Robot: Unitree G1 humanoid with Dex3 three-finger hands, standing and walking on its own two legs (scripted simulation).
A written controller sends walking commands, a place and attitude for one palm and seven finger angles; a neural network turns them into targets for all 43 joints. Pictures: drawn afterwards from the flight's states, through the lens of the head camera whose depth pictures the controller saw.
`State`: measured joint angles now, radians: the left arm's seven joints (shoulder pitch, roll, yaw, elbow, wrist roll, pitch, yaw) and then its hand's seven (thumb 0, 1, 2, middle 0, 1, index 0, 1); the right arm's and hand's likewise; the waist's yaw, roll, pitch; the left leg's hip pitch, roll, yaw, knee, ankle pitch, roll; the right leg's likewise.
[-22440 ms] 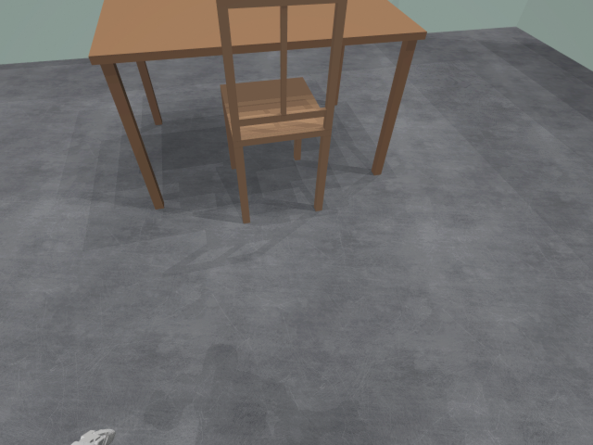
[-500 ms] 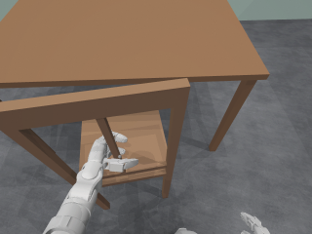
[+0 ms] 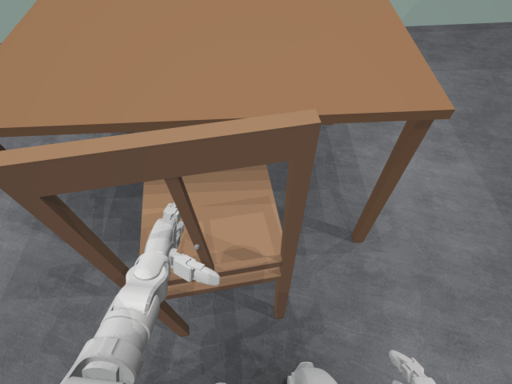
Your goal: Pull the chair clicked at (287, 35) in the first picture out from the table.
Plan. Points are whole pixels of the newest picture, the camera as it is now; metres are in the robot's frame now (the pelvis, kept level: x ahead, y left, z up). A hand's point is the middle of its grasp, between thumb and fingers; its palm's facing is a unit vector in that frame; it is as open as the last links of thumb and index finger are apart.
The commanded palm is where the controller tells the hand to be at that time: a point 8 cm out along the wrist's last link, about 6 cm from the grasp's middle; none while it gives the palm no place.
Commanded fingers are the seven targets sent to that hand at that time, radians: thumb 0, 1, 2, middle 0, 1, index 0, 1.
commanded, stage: draw the fingers out of the gap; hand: left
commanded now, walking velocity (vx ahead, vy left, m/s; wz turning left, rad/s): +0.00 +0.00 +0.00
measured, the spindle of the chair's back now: (195, 233) +0.37 +0.11 -0.02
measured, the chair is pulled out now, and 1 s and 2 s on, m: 0.13 0.13 0.13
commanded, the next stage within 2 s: draw the hand back to the body in 0.80 s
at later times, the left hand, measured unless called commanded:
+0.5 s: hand (188, 297) +0.26 +0.11 -0.04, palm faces -0.09 -0.99 -0.13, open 17.5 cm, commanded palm +0.25 +0.16 -0.02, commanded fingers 0.00 -0.55 0.20 0.00 0.00 0.00 0.00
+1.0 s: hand (184, 338) +0.20 +0.11 -0.02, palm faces -0.05 -1.00 -0.04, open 17.5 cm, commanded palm +0.19 +0.17 +0.00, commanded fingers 0.00 -0.55 0.20 0.00 0.00 0.00 0.00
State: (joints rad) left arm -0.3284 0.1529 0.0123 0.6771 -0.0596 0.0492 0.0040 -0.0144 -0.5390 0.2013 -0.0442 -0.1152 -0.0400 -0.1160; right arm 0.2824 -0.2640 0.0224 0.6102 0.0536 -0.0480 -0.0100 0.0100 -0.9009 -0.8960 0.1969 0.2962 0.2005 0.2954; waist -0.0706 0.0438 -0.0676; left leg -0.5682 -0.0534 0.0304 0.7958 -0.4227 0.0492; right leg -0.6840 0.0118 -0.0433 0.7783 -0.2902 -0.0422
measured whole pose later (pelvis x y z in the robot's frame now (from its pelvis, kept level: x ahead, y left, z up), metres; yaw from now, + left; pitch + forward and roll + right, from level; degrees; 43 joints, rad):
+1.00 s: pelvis +0.01 -0.01 -0.02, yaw +3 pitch +11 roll -1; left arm 0.46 0.17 -0.14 -0.14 -0.11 0.05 -0.01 -0.02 -0.54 0.20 -0.01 0.00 0.00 0.00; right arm 0.26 -0.26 0.04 0.46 0.05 -0.17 -0.05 0.01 -0.90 -0.90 0.20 0.30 0.20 0.30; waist -0.04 0.05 -0.11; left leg -0.65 -0.05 -0.02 0.97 -0.52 0.04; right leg -0.74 0.00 -0.10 0.93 -0.39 -0.06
